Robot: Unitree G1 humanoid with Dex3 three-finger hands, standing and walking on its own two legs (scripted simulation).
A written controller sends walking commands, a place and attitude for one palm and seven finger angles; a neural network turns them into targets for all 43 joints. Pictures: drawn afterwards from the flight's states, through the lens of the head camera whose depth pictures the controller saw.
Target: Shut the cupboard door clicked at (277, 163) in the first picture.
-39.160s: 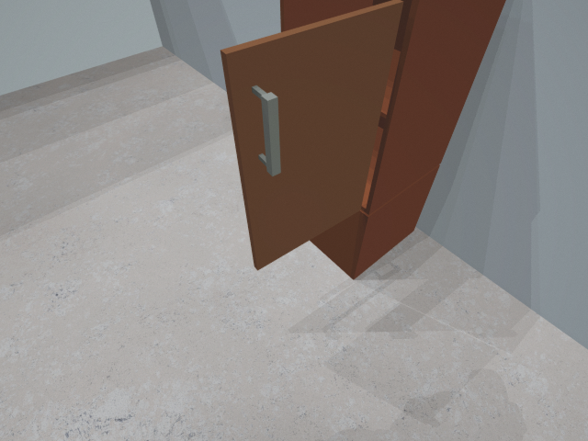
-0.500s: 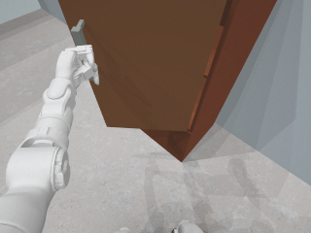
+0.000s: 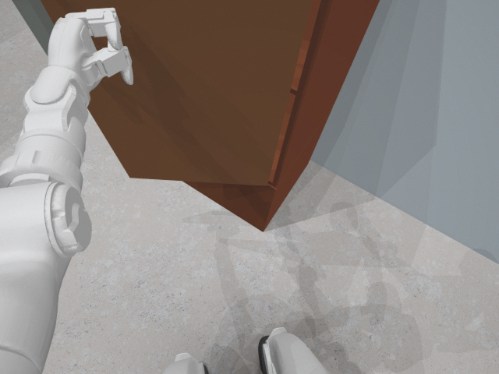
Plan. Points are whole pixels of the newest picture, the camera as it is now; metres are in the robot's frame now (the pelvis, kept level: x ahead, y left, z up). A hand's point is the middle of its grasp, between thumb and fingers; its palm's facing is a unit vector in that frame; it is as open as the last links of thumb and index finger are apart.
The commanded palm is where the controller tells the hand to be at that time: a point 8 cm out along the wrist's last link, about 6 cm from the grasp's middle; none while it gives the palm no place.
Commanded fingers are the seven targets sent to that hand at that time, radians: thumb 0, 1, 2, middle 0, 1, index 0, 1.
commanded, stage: push the door shut along its arc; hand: left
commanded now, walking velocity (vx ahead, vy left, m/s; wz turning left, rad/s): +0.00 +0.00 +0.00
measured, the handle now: (62, 43) +0.60 +0.18 +0.14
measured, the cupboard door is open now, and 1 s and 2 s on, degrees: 31 21 21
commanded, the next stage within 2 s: pull the fist back off the door in 0.48 s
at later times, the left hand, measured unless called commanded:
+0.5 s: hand (126, 42) +0.58 +0.09 +0.15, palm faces -0.32 -0.95 -0.01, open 3.3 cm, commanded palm +0.60 +0.11 +0.14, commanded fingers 0.00 0.90 0.90 -1.30 -1.50 -1.30 -1.50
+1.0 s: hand (158, 42) +0.59 +0.05 +0.14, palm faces +0.15 -0.99 -0.02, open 3.1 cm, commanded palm +0.55 +0.10 +0.14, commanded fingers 0.00 0.90 0.90 -1.30 -1.50 -1.30 -1.50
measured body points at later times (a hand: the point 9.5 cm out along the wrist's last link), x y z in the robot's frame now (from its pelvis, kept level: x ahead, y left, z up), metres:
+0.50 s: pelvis +0.01 +0.01 -0.01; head +0.15 +0.01 +0.42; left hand +0.59 +0.14 +0.15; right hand -0.04 -0.27 -0.11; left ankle -0.01 +0.12 -0.70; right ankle +0.03 -0.12 -0.70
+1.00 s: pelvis +0.02 +0.00 +0.00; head +0.14 -0.01 +0.43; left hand +0.58 +0.10 +0.14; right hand -0.06 -0.23 -0.12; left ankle -0.01 +0.12 -0.70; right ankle +0.03 -0.12 -0.70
